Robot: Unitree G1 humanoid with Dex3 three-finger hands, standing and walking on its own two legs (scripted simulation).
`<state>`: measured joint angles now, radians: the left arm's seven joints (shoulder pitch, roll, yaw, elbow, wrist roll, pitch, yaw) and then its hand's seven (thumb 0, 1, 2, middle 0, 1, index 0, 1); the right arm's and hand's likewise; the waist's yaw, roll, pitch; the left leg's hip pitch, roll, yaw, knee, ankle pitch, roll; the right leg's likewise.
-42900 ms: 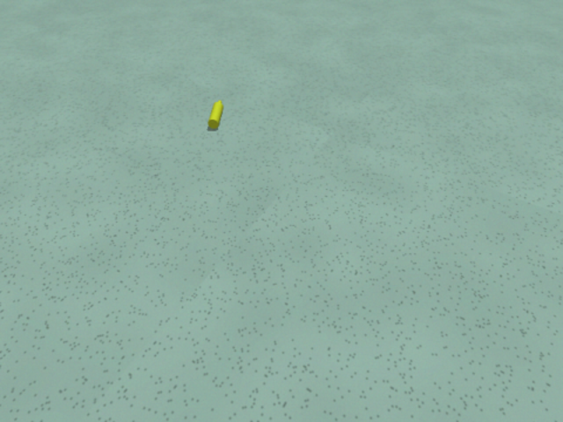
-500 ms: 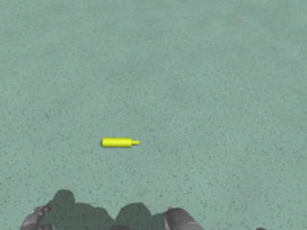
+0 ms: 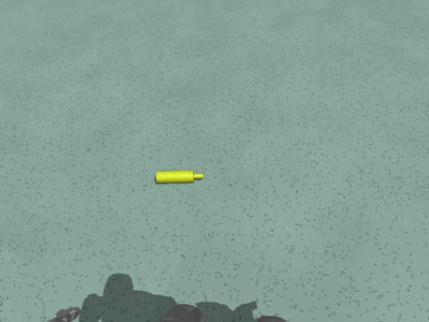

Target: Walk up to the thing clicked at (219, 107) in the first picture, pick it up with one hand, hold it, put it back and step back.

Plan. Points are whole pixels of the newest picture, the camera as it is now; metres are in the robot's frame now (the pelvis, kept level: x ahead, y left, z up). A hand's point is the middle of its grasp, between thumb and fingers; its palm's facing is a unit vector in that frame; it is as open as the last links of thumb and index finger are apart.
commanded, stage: step back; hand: left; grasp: from above
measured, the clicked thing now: (180, 176) +0.86 +0.25 -0.73
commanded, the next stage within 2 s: stand in 1.50 s
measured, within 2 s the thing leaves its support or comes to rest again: neither
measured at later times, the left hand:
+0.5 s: hand out of the picture -0.12 +0.25 -0.14, palm faces -0.02 -0.92 -0.40, open 7.4 cm
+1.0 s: hand out of the picture -0.11 +0.25 -0.14, palm faces +0.04 -0.92 -0.39, open 7.4 cm
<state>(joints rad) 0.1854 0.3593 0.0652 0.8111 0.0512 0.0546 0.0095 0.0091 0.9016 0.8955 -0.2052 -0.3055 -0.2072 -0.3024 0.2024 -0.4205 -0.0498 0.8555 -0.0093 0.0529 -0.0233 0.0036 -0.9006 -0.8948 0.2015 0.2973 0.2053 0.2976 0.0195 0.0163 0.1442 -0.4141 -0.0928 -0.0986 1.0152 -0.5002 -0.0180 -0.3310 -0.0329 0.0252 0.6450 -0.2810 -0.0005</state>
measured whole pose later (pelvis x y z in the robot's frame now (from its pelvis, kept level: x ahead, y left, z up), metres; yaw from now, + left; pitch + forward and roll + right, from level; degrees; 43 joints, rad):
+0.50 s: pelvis -0.17 -0.02 +0.00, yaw -2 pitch -3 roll +0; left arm 0.25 0.36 0.06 0.95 0.05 0.01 -0.01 0.01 0.91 0.90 -0.20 -0.30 -0.20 -0.30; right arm 0.15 -0.40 -0.06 0.89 -0.03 0.05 0.00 0.00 -0.90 -0.89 0.20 0.30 0.21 0.30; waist 0.04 0.03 0.09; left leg -0.46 -0.02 -0.11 0.84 -0.41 0.00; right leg -0.21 0.03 0.05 0.62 -0.37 -0.03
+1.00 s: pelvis -0.17 -0.02 +0.00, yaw +2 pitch -3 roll -1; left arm 0.20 0.38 0.07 1.00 0.05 -0.03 -0.01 0.01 0.91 0.90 -0.20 -0.30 -0.20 -0.30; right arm 0.23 -0.36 -0.05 0.99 -0.03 0.01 0.01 0.00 -0.90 -0.89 0.20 0.30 0.21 0.30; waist 0.02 0.02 0.04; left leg -0.32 -0.01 -0.08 0.74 -0.43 0.00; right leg -0.22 0.00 -0.03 0.56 -0.29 -0.03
